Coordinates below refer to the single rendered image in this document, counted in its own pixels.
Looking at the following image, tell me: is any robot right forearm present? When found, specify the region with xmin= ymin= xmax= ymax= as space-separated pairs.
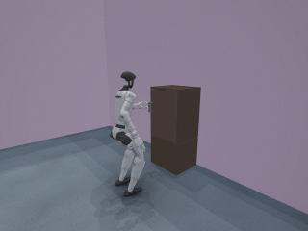
xmin=123 ymin=111 xmax=138 ymax=139

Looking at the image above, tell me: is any right robot hand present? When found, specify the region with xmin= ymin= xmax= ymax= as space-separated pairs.
xmin=133 ymin=136 xmax=145 ymax=156

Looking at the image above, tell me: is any cupboard door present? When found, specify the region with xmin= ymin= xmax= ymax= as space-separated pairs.
xmin=150 ymin=89 xmax=178 ymax=143

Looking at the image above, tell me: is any handle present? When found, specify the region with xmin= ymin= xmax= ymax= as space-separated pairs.
xmin=148 ymin=102 xmax=153 ymax=112

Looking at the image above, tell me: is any robot left forearm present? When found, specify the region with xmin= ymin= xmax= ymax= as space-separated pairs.
xmin=132 ymin=103 xmax=139 ymax=110

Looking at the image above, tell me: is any robot torso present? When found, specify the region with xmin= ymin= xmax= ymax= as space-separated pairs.
xmin=112 ymin=90 xmax=134 ymax=141

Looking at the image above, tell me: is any robot right upper arm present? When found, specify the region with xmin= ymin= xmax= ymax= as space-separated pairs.
xmin=119 ymin=91 xmax=136 ymax=118

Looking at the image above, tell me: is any left robot thigh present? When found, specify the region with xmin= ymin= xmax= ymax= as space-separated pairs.
xmin=110 ymin=132 xmax=135 ymax=159

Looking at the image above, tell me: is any left robot hand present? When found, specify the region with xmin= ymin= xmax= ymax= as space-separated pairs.
xmin=138 ymin=101 xmax=148 ymax=109

